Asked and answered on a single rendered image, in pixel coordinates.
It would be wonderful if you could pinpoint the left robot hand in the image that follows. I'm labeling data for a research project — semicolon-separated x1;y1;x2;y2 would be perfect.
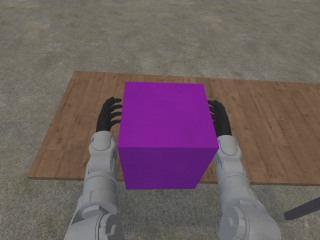
96;96;123;133

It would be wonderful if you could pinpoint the robot right forearm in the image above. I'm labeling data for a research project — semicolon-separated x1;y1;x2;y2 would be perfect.
213;135;282;240

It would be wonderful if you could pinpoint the carton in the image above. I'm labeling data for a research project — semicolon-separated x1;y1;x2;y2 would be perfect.
117;81;219;190

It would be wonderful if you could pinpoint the table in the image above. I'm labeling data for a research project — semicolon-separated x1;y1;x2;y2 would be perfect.
27;71;320;220

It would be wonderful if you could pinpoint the robot left forearm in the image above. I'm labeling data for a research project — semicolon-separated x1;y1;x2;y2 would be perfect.
64;130;119;239

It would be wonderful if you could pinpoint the left robot upper arm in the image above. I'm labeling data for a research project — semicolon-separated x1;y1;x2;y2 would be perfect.
64;212;125;240

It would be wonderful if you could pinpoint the right robot upper arm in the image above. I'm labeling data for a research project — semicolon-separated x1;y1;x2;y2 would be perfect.
218;205;281;240

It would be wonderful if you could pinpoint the right robot hand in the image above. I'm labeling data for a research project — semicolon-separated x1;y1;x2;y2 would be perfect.
207;100;232;137

